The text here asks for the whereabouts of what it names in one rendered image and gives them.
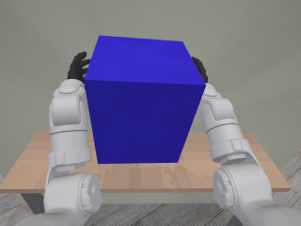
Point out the robot left forearm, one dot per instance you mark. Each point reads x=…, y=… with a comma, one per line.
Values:
x=68, y=130

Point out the robot right hand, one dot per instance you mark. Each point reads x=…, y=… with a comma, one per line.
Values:
x=201, y=69

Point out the robot left hand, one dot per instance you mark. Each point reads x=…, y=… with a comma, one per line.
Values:
x=76, y=71

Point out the table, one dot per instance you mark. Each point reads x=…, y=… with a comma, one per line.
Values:
x=194, y=172

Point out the robot right forearm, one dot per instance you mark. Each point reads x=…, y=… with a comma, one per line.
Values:
x=228, y=145

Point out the carton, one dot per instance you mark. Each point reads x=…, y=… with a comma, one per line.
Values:
x=142, y=97

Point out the left robot upper arm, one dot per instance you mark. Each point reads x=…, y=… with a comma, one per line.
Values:
x=70, y=200

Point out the right robot upper arm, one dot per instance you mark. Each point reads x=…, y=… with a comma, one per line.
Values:
x=245, y=191

